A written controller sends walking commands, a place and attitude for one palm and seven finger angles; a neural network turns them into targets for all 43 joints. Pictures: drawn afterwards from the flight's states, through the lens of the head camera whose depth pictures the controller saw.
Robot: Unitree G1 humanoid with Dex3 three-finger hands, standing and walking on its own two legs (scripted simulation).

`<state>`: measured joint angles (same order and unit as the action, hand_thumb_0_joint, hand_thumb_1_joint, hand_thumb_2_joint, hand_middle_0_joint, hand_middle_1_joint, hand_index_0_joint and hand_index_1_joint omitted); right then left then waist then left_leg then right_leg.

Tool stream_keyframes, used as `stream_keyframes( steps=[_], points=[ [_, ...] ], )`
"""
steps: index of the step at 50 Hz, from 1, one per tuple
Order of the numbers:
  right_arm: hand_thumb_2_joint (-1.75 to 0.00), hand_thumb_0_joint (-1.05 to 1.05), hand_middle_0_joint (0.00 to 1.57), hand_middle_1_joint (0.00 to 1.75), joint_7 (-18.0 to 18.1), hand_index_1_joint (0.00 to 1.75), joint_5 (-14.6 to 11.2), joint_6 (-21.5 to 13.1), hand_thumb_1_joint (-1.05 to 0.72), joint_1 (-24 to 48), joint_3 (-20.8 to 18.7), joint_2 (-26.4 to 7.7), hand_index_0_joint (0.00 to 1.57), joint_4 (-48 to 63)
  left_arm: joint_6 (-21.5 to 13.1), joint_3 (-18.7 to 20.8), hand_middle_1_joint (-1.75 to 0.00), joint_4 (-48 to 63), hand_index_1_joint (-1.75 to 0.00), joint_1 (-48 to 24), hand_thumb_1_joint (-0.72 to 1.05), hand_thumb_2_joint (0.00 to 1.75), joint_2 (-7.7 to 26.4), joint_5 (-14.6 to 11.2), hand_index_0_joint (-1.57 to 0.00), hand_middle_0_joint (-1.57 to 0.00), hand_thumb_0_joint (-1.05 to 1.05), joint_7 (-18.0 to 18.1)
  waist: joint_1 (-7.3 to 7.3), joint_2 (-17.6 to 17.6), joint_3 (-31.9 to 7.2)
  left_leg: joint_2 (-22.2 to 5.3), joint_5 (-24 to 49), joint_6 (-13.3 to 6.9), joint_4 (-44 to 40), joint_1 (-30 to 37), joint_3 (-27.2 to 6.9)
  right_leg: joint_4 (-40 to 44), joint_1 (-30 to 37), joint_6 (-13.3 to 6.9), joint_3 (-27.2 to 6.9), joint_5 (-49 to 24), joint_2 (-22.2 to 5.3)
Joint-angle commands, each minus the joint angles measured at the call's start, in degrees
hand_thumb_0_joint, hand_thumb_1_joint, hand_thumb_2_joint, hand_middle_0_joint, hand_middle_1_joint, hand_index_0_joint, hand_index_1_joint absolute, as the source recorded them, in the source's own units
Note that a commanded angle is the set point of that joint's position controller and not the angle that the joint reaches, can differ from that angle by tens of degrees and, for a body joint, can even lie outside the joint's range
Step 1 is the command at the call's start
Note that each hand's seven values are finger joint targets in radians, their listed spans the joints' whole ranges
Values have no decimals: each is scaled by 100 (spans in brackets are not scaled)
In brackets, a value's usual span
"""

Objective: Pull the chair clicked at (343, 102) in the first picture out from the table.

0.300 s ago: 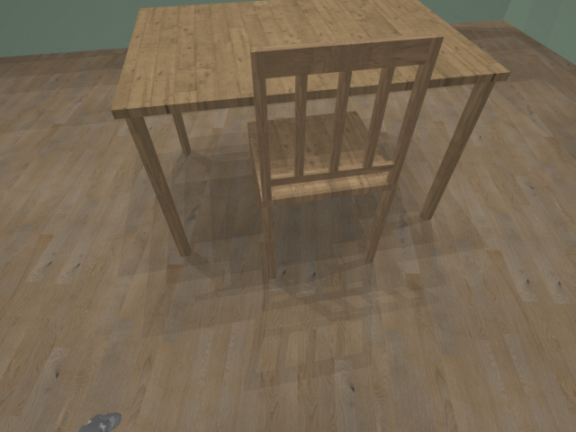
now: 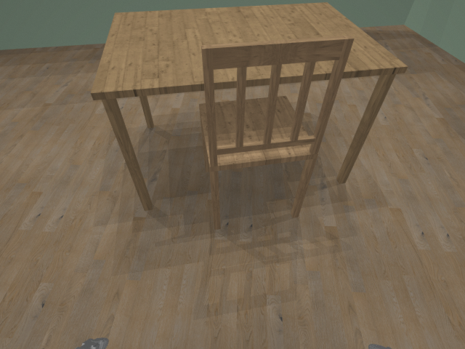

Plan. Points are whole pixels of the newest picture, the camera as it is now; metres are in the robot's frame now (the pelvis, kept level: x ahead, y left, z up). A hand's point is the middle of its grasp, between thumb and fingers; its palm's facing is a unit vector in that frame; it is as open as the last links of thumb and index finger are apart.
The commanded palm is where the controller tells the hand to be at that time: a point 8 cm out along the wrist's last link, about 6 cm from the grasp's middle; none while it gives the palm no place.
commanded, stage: stand and wait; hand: left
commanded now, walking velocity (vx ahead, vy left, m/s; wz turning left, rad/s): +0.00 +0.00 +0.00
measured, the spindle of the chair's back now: (271, 107) +0.86 -0.08 -0.07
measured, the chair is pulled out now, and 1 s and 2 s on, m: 0.00 0.00 0.00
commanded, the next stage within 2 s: look at it before walking up in 0.62 s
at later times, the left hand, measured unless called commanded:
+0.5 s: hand out of the picture +0.05 +0.24 -0.15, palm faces -0.02 -0.94 -0.34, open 7.4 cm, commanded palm none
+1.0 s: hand out of the picture +0.05 +0.24 -0.15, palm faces -0.02 -0.95 -0.33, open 7.4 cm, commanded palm none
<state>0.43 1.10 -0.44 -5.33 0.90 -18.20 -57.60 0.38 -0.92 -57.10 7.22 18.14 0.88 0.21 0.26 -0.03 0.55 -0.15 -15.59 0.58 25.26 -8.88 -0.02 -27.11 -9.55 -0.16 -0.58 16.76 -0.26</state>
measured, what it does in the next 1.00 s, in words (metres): stands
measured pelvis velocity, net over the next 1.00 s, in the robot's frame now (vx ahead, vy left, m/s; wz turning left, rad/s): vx -0.02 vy -0.01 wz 0.00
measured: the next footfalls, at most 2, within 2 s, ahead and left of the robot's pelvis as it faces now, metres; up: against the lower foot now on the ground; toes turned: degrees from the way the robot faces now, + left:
none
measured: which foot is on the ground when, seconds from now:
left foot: down 0.00-1.00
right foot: down 0.00-1.00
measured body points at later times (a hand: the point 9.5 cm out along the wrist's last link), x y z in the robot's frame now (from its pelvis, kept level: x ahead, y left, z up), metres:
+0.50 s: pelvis -0.02 -0.01 +0.00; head -0.02 -0.02 +0.45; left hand +0.06 +0.28 -0.12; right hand +0.05 -0.30 -0.13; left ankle -0.02 +0.13 -0.74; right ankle -0.02 -0.12 -0.74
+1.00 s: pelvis -0.02 -0.01 +0.01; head -0.02 -0.01 +0.46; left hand +0.05 +0.28 -0.13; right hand +0.05 -0.29 -0.13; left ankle -0.02 +0.13 -0.74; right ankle -0.02 -0.12 -0.74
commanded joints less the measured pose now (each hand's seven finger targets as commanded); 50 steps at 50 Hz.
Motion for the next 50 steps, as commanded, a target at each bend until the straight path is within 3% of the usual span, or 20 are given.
stream_keyframes(
  steps=[1,26,50],
  points=[
    [-90,0,20,30,82,30,-22,-157,-90,183,-301,-1140,20,317,-173,330,-30,335,-30,-170,90,90,1235,-17,-20,-20,0,68,-25,7,-473,-608,1774,-259,-297,232,-392,370,149,-195,-490,-1976,-644],
    [-90,0,20,30,59,30,-39,-145,-90,-31,-237,-1166,20,-215,-190,319,-30,-133,-30,-202,90,90,1245,-33,-20,-20,0,38,-28,33,-165,-624,895,-177,-715,94,-486,937,38,-173,-642,-899,-646],
    [-90,0,20,30,68,30,-49,-176,-90,-68,-244,-1149,20,-316,-208,331,-30,-214,-30,-135,90,90,1214,-26,-20,-20,0,38,-28,31,-269,-676,1179,-176,-768,219,-526,937,106,-147,-578,-1197,-641]
  ],
)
